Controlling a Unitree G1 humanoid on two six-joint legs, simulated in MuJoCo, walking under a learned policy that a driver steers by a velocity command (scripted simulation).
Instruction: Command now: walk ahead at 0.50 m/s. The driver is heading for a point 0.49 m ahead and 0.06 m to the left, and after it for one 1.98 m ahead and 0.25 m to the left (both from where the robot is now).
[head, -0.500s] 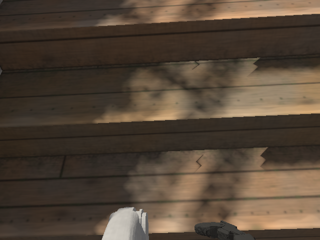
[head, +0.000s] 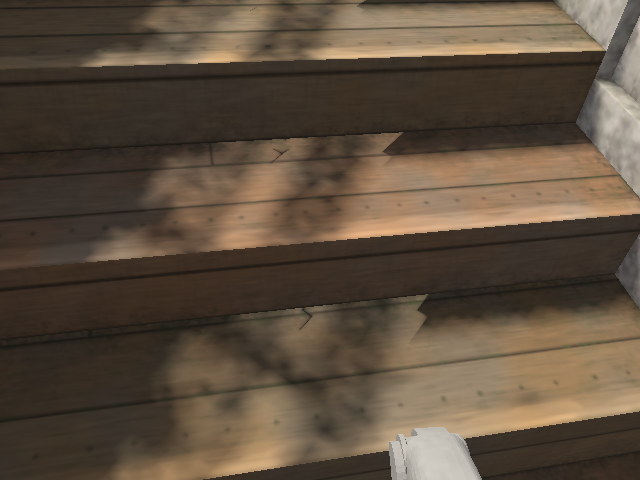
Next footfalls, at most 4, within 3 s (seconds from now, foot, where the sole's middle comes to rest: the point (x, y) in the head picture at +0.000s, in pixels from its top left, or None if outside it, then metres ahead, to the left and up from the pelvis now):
0.18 right None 0.31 -0.11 -0.60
0.74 left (242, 397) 0.57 0.09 -0.42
1.32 right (352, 185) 0.91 -0.11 -0.25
1.88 left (244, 28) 1.19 0.10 -0.08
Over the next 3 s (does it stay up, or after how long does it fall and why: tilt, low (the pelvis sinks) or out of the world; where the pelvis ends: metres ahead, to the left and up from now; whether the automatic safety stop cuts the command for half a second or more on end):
stays up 1.61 0.01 0.88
